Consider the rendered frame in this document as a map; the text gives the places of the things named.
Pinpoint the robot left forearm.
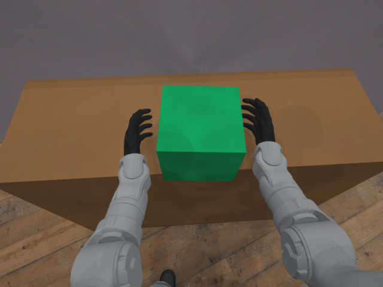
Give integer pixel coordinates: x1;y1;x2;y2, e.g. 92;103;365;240
71;153;151;287

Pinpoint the carton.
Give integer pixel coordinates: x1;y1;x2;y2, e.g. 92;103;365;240
156;86;247;182

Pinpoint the robot left upper arm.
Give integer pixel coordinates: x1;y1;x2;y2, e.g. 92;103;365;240
71;240;143;287

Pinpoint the left robot hand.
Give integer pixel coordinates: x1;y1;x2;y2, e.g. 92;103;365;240
124;109;153;156

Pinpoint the robot right upper arm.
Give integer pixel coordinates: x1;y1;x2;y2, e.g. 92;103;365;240
281;221;383;287

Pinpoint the robot right forearm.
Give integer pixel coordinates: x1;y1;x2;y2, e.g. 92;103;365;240
253;141;357;263

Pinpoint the right robot hand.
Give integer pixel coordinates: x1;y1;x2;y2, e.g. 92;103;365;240
241;98;275;145

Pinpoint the left robot foot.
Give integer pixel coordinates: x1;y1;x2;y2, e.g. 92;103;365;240
159;270;175;287

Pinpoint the pedestal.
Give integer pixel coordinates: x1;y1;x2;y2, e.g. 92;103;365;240
0;68;383;231

